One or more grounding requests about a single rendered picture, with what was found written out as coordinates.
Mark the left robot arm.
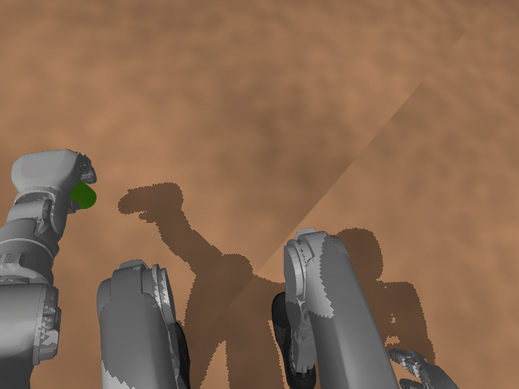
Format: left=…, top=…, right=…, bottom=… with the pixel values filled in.
left=0, top=186, right=69, bottom=389

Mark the left robot foot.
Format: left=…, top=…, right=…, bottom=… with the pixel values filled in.
left=174, top=322, right=191, bottom=389

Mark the can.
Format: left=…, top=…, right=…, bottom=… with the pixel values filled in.
left=69, top=179, right=97, bottom=209

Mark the left robot hand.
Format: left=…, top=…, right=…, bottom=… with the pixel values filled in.
left=11, top=149, right=97, bottom=214

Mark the right robot foot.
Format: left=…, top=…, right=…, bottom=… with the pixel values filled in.
left=272, top=292, right=316, bottom=389

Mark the right robot hand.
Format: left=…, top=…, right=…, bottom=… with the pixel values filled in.
left=388, top=348, right=459, bottom=389

